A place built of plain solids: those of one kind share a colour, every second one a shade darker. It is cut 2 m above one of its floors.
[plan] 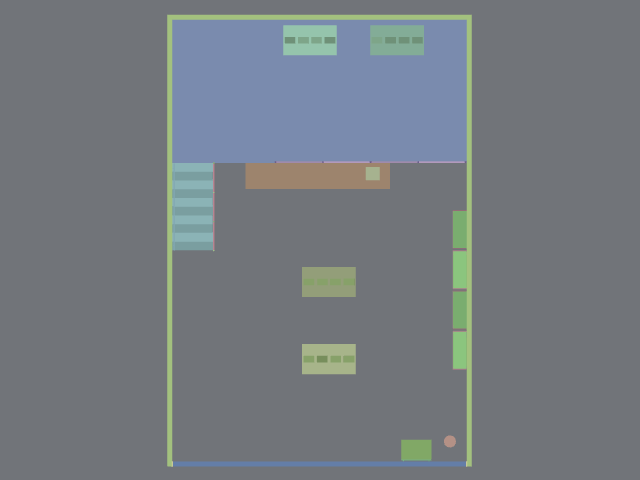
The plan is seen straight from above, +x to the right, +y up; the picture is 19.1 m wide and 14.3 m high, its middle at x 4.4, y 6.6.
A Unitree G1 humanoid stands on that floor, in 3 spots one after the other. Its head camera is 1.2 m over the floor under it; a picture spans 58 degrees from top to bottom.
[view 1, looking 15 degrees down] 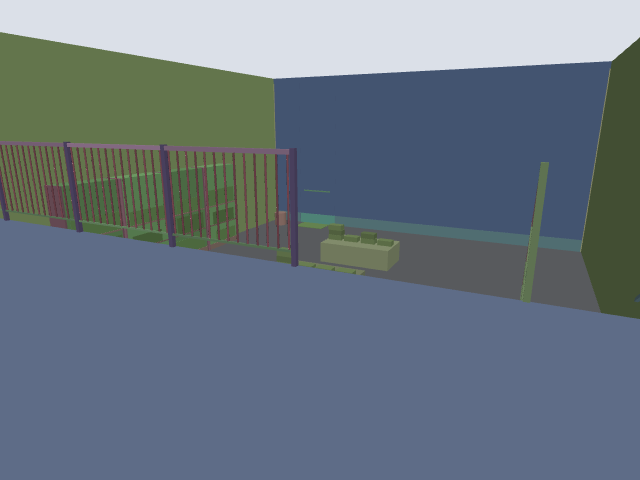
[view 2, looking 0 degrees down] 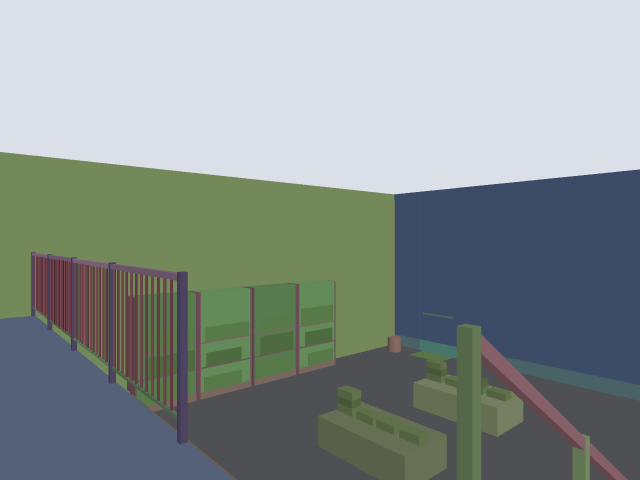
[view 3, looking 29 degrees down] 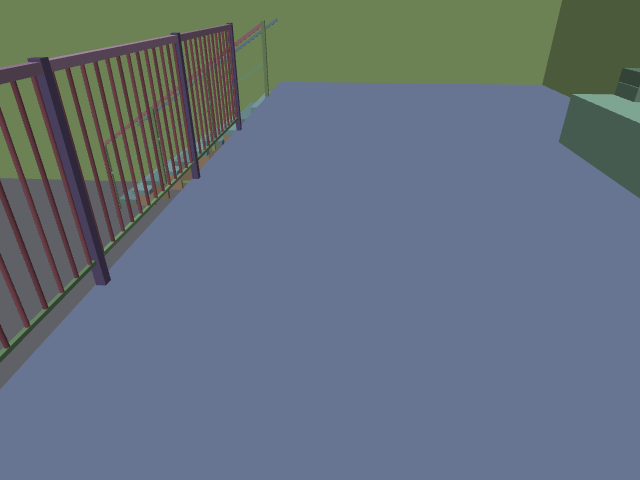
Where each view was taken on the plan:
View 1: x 1.30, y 12.06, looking -64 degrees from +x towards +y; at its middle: ground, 11.82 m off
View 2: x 0.60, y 9.99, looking -41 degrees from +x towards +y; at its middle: wall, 10.83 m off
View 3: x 7.57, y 10.09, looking -176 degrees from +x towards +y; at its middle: upper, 2.48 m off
